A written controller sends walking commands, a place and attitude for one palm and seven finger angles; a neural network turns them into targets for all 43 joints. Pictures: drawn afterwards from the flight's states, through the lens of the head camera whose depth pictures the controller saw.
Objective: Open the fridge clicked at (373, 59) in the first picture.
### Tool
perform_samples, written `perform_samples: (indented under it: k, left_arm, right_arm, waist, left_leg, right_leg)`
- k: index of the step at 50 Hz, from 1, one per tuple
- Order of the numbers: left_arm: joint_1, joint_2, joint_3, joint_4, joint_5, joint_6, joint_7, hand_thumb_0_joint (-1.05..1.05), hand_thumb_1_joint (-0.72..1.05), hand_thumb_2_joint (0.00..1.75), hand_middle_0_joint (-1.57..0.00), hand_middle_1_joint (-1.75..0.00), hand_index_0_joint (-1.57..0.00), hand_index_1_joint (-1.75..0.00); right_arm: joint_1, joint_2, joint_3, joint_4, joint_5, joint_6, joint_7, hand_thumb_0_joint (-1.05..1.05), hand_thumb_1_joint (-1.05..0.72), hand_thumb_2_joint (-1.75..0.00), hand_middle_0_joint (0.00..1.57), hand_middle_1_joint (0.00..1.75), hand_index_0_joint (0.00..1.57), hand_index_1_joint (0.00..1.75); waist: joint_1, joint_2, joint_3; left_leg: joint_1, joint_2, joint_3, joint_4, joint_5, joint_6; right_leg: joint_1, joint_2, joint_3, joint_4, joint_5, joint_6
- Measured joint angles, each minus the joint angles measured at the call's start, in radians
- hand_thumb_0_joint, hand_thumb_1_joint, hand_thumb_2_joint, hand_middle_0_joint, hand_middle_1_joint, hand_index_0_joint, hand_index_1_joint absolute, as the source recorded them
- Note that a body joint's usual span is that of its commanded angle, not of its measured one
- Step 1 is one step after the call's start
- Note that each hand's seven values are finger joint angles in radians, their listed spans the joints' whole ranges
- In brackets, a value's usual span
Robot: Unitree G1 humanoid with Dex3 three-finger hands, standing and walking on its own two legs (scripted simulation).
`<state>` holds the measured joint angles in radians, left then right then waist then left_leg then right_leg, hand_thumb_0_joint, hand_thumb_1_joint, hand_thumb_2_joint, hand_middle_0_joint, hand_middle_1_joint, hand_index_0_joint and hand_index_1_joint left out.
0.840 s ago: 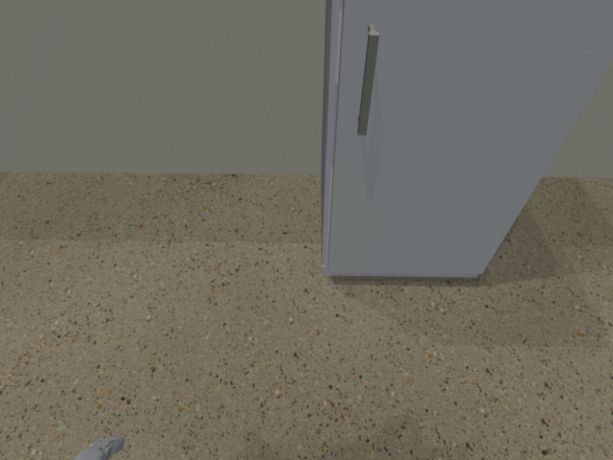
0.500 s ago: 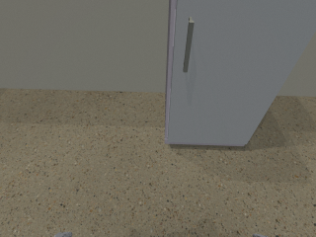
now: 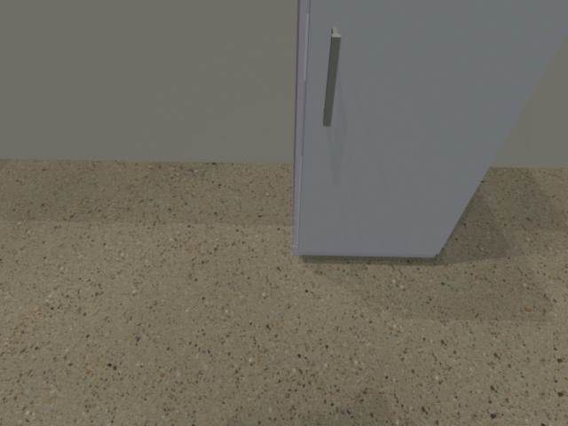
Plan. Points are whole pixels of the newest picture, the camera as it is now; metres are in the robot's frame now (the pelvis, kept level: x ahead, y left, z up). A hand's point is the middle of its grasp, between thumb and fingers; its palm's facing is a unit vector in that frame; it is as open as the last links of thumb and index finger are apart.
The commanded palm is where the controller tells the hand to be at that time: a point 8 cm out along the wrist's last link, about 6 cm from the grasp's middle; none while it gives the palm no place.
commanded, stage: look at it before walking up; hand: left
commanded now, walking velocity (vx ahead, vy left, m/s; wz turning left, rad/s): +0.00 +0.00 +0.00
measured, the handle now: (330, 79) +0.85 -0.06 +0.08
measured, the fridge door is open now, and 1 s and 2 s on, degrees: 0 0 0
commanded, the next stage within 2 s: walk to a spot facing it in 0.60 s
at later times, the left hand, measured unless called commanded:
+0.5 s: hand out of the picture +0.07 +0.25 -0.15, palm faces -0.04 -0.94 -0.34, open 7.3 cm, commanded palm none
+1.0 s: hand out of the picture +0.06 +0.22 -0.17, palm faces -0.11 -0.95 -0.30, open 7.3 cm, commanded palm none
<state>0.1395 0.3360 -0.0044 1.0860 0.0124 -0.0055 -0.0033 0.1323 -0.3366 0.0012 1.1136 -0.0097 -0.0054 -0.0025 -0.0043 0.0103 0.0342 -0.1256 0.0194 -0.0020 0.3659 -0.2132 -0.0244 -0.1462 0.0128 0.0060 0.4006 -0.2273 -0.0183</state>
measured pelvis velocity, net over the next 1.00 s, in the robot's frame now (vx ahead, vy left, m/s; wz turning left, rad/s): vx -0.01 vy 0.00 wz -0.13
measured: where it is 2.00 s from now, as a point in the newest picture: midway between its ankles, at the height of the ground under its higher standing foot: outside the picture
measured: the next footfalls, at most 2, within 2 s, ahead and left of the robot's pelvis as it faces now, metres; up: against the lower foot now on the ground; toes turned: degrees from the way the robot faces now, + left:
left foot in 1.56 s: +0.04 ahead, +0.13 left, +0.00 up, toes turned -25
right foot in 2.00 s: -0.12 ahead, -0.08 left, +0.00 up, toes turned -46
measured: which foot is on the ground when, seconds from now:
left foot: down 0.00-1.00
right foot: down 0.00-1.00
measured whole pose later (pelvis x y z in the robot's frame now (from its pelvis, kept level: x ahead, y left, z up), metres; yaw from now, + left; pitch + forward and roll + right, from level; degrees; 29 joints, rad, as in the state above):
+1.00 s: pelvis -0.01 +0.00 -0.01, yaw -7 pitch -1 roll +2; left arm 0.21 0.28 0.03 0.99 0.02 0.06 -0.01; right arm 0.13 -0.25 -0.03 1.00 -0.01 0.02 -0.02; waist 0.02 -0.02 0.07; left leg -0.21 0.04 0.12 0.53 -0.30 -0.02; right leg -0.32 0.03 0.08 0.65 -0.31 -0.01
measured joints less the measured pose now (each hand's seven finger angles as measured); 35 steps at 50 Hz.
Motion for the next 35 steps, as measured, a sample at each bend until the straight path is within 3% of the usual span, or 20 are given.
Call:
perform_samples:
  k: [35]
  left_arm:
    - [0.006,0.002,-0.001,0.006,0.002,-0.001,-0.001,0.0,0.91,0.9,-0.2,-0.3,-0.2,-0.3]
  right_arm:
    - [-0.014,0.003,0.001,0.003,0.003,-0.005,0.002,0.0,-0.9,-0.9,0.2,0.3,0.2,0.3]
  waist:
    - [0.003,-0.01,0.005]
  left_leg:
    - [0.005,-0.007,0.005,-0.021,0.014,0.009]
  right_leg:
    - [0.008,-0.007,0.005,-0.031,0.02,0.011]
